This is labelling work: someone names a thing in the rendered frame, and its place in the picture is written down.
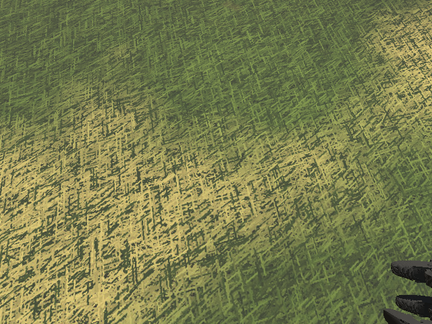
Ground robot right hand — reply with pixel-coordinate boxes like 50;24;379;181
383;259;432;324

